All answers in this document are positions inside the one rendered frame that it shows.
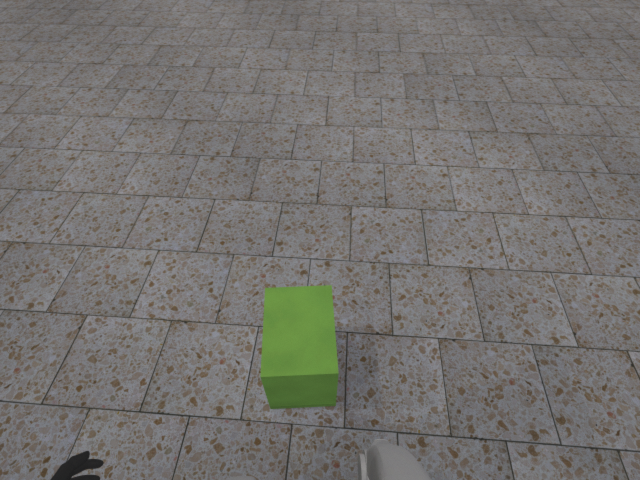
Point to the right robot thigh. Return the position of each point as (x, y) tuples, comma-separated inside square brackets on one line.
[(389, 462)]

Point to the carton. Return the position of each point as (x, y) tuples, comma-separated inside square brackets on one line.
[(299, 366)]

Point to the robot left hand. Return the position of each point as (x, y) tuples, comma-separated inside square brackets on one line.
[(77, 464)]

